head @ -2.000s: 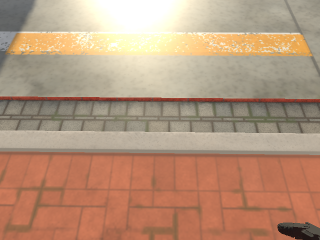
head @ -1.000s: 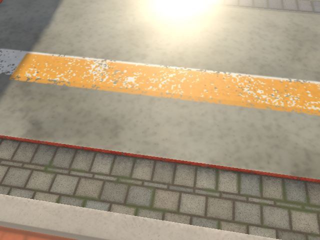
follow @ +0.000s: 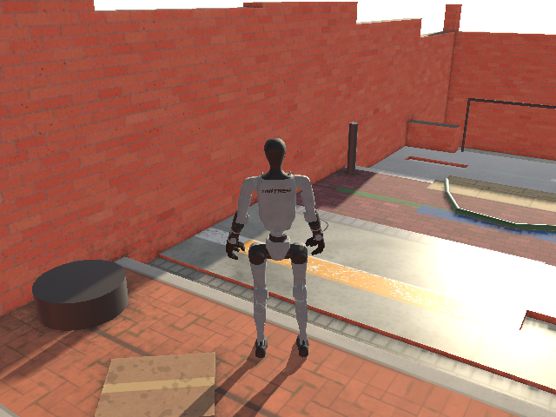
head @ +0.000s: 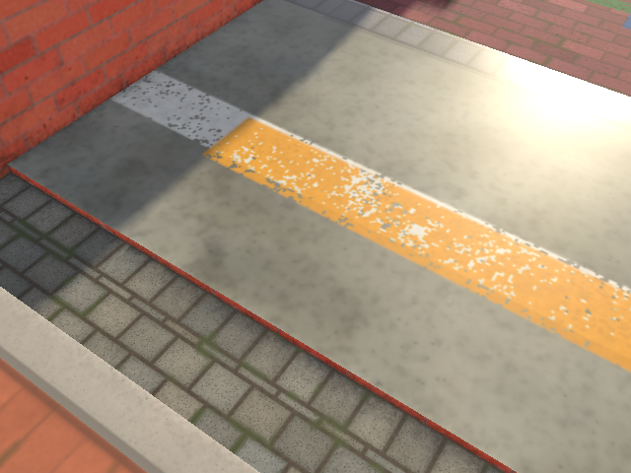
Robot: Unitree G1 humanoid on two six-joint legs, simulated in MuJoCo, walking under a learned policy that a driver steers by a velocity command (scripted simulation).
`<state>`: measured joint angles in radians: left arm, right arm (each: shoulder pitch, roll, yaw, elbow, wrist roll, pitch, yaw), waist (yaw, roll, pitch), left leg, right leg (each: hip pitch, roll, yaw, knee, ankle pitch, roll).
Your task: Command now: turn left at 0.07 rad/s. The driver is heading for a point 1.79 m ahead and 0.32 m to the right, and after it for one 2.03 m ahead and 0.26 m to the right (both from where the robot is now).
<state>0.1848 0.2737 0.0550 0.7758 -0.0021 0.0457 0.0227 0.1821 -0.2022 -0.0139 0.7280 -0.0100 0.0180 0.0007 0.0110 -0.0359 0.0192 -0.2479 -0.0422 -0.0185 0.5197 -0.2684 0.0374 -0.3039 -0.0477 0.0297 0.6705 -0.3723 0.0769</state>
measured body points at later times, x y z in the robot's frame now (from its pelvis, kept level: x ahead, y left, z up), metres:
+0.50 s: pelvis +0.00 -0.01 +0.00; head +0.00 -0.01 +0.45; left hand +0.06 +0.24 -0.14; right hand +0.06 -0.27 -0.14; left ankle +0.00 +0.10 -0.73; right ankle -0.01 -0.15 -0.73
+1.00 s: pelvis +0.16 -0.03 +0.00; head +0.19 -0.04 +0.45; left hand +0.05 +0.21 -0.13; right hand +0.39 -0.26 -0.09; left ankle +0.34 +0.10 -0.70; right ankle +0.00 -0.14 -0.74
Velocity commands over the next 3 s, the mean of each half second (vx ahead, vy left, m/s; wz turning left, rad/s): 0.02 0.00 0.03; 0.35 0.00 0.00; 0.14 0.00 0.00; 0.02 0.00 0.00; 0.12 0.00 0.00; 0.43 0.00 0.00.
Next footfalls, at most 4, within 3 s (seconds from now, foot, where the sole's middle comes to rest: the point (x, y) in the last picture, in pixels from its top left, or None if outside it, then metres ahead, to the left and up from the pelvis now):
0.04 right None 0.03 -0.15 -0.77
1.06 left None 0.38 0.08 -0.77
1.46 right None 0.27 -0.15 -0.77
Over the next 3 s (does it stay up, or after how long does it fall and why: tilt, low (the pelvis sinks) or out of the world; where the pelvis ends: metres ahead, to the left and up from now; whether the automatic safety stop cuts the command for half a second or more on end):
stays up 0.57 -0.04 -0.05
